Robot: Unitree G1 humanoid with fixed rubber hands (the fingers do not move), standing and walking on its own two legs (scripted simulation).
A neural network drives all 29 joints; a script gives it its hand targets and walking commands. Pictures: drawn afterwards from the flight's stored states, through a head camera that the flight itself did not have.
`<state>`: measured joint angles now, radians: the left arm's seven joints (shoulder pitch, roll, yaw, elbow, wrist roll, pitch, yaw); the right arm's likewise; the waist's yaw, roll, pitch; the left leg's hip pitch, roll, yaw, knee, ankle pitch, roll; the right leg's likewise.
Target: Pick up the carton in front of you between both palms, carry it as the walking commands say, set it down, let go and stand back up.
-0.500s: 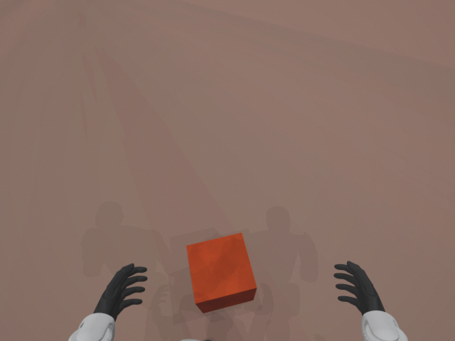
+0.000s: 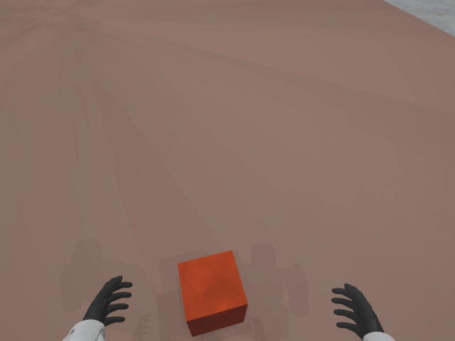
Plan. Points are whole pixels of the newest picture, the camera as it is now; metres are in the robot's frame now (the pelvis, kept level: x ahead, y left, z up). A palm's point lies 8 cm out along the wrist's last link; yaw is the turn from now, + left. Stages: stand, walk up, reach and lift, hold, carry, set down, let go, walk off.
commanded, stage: stand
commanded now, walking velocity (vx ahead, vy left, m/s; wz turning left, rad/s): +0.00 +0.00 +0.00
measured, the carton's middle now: (212, 294) +0.39 +0.08 -0.65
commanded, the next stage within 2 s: none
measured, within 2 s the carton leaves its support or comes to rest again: neither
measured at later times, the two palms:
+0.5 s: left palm (73, 326) +0.15 +0.30 -0.10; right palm out of the picture +0.13 -0.28 -0.08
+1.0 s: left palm (64, 339) +0.13 +0.31 -0.10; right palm out of the picture +0.11 -0.29 -0.09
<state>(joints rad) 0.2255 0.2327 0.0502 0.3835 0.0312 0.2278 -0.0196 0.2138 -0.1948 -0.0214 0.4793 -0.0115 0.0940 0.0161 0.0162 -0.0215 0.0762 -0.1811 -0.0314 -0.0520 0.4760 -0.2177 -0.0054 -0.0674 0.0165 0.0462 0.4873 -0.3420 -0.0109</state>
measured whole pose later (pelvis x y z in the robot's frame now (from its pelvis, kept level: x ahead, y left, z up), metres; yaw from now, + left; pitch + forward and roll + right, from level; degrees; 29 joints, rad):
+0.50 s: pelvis +0.02 +0.02 +0.00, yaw -2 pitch -1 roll +0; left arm 0.20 0.35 0.04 0.74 0.03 0.01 0.03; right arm 0.17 -0.32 -0.04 0.80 -0.04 0.00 -0.02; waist -0.01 -0.04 0.02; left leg -0.24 -0.03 -0.01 0.52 -0.27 0.02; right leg -0.11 0.01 0.08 0.46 -0.35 0.02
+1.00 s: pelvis +0.02 +0.02 +0.00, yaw -2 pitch -2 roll +0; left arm 0.16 0.36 0.02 0.90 0.03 0.00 0.03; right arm 0.14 -0.35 -0.03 0.94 -0.03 0.00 -0.02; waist -0.01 -0.02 0.03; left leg -0.18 -0.02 -0.01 0.44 -0.22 0.02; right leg -0.05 0.01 0.08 0.38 -0.30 0.01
